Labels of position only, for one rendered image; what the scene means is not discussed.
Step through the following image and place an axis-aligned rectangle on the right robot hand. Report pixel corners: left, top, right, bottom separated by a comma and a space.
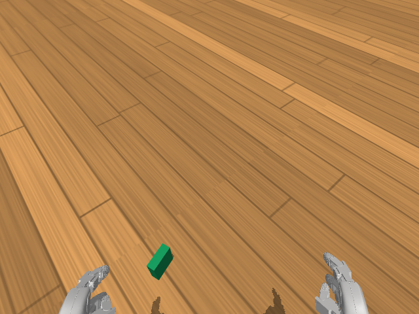
315, 252, 369, 314

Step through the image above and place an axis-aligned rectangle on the left robot hand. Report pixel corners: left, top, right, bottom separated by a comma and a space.
58, 265, 116, 314

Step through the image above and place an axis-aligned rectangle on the carton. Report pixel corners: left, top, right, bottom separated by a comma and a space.
147, 244, 173, 280

